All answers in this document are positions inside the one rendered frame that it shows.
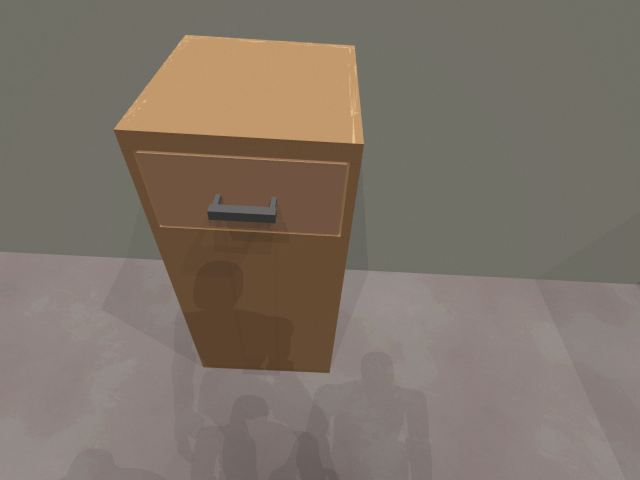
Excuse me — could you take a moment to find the cabinet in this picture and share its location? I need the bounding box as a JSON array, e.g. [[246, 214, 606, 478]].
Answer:
[[114, 35, 364, 373]]

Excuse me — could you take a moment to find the handle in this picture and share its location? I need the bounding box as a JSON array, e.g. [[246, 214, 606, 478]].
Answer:
[[207, 194, 277, 223]]

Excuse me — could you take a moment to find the drawer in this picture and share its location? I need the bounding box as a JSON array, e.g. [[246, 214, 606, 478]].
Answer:
[[136, 150, 347, 235]]

